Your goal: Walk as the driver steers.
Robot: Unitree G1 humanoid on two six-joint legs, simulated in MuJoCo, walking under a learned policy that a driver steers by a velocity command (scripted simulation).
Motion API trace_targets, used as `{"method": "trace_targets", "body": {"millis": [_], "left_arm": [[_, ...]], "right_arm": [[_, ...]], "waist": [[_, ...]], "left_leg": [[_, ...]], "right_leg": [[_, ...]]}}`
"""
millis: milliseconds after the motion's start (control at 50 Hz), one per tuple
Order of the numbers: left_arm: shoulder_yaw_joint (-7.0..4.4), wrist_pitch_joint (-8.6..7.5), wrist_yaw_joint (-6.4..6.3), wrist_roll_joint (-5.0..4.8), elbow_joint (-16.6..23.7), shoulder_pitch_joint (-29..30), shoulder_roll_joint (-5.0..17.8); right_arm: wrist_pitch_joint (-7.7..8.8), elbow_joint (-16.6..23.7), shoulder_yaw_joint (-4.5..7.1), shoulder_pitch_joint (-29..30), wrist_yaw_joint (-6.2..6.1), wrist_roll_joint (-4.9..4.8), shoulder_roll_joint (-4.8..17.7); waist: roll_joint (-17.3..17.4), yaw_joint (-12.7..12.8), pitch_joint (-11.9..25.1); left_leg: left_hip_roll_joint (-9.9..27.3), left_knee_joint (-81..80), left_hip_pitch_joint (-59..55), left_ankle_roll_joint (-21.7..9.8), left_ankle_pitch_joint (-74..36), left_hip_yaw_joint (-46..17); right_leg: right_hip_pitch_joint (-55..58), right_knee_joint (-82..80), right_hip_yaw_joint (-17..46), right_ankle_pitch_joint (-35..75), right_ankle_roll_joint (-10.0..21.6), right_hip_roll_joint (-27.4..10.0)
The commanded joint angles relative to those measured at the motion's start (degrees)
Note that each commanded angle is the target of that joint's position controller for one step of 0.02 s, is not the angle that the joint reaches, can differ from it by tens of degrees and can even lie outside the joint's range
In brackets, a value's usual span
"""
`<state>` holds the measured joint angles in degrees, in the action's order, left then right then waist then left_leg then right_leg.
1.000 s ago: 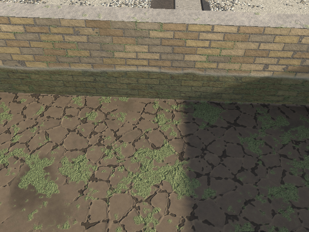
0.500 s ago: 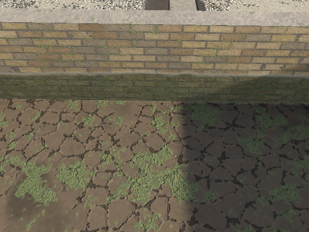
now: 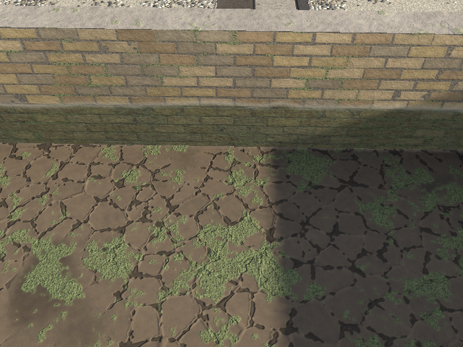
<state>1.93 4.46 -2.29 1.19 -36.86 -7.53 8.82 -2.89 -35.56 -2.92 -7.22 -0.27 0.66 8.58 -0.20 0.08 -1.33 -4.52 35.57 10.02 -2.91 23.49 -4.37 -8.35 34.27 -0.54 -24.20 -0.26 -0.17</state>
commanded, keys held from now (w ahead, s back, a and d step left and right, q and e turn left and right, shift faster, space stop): w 1.00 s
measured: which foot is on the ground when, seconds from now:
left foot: down 0.00-1.00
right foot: down 0.00-1.00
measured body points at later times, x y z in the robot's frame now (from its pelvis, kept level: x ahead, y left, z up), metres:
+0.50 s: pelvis +0.00 +0.00 +0.00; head +0.00 +0.01 +0.45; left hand +0.17 +0.21 -0.10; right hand +0.18 -0.19 -0.09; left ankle -0.05 +0.10 -0.72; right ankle -0.06 -0.12 -0.72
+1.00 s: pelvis +0.00 +0.01 +0.00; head +0.00 +0.01 +0.45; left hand +0.17 +0.21 -0.10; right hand +0.18 -0.19 -0.09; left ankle -0.05 +0.10 -0.72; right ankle -0.06 -0.12 -0.72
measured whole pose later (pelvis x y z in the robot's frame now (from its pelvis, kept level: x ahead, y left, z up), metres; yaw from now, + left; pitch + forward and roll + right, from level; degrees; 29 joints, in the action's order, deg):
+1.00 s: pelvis +0.00 +0.01 +0.00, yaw +0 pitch -1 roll +0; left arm 2.4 4.0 -2.3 1.4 -37.3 -8.1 8.7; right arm -2.3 -35.3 -3.4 -8.3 0.0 0.7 8.4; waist -0.1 0.0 -0.9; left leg -4.9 34.8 10.2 -3.5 22.7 -3.9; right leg -8.4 33.3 -0.1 -23.4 -0.9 -0.6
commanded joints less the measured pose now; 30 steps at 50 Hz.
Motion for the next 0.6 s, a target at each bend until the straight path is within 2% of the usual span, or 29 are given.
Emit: {"method": "trace_targets", "body": {"millis": [20, 600], "left_arm": [[-0.97, -0.87, -0.12, 0.03, 4.76, 3.37, 3.76], [-0.54, -1.27, -0.04, 0.21, 4.64, 3.46, 3.43]], "right_arm": [[0.95, 4.94, 1.03, 3.59, -0.09, -0.01, 3.77], [1.38, 5.3, 0.65, 3.17, 0.17, 0.06, 3.51]], "waist": [[0.45, -0.01, 5.05], [0.74, -0.06, 4.18]], "left_leg": [[3.42, -3.86, -0.14, -0.64, -31.34, -2.81], [3.78, -5.48, 0.77, -0.89, -27.51, -3.52]], "right_leg": [[2.29, -2.4, 1.09, 23.34, 0.47, -0.8], [1.19, -3.61, 1.33, 17.89, 0.16, -0.86]]}}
